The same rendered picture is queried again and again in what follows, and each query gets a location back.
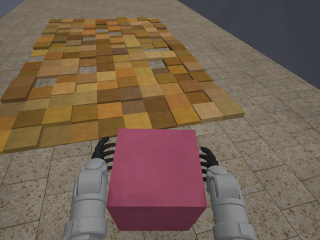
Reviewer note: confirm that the left robot hand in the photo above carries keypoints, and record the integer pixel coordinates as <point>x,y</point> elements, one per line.
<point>99,151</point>

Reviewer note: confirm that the robot right forearm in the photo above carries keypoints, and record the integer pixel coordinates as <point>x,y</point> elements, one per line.
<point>227,203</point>

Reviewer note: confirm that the carton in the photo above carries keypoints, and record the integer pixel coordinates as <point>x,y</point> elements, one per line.
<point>156,181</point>

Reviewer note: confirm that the right robot hand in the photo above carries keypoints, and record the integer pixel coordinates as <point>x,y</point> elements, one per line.
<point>210,158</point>

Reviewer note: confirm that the robot left forearm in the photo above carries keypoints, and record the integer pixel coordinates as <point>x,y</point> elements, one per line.
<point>87,215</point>

